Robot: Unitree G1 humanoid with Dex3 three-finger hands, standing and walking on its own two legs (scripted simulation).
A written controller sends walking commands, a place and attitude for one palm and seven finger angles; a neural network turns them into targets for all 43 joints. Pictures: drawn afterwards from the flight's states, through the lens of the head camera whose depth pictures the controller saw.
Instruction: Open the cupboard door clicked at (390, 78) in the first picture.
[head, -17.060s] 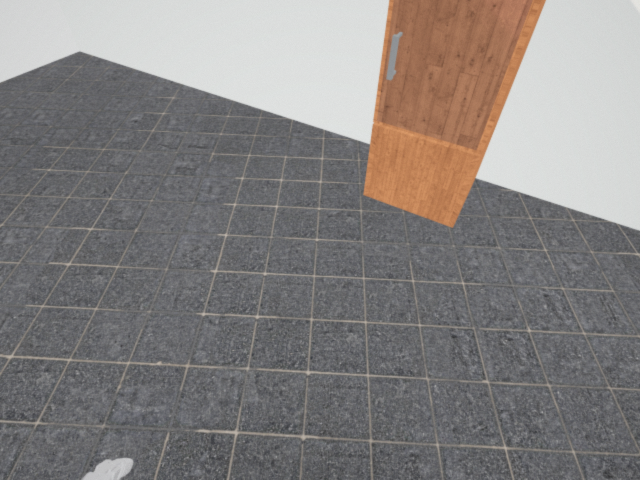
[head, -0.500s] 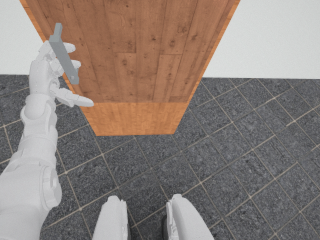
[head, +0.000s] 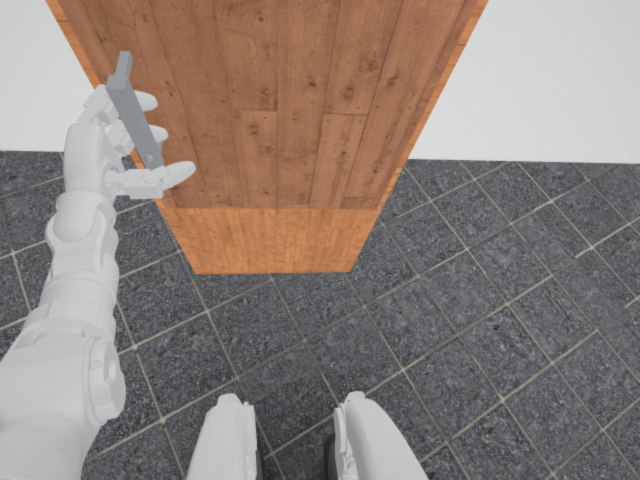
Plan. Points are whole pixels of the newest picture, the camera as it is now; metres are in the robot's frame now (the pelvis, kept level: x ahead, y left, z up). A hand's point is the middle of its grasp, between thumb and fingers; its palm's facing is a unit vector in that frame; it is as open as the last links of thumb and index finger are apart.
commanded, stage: close the thumb around the handle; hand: left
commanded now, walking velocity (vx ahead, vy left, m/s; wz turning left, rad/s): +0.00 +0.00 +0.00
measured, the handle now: (141, 117) +0.55 +0.19 +0.05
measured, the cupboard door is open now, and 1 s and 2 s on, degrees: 0 19 41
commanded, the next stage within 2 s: pull the door open along its arc in 0.34 s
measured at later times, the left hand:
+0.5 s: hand (158, 163) +0.49 +0.17 +0.04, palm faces -0.02 -1.00 -0.02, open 5.6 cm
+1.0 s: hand (181, 249) +0.37 +0.13 +0.04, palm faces +0.09 -0.99 +0.06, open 5.8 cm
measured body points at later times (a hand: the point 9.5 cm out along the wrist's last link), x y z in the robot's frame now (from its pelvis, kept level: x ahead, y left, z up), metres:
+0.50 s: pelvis -0.01 +0.00 +0.00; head +0.14 +0.03 +0.42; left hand +0.48 +0.22 +0.04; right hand +0.03 -0.27 -0.12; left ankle +0.04 +0.10 -0.61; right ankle +0.01 -0.12 -0.61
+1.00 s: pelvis +0.02 +0.00 +0.03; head +0.13 +0.01 +0.46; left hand +0.36 +0.18 +0.04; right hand +0.14 -0.26 -0.08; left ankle +0.04 +0.10 -0.61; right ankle +0.01 -0.12 -0.61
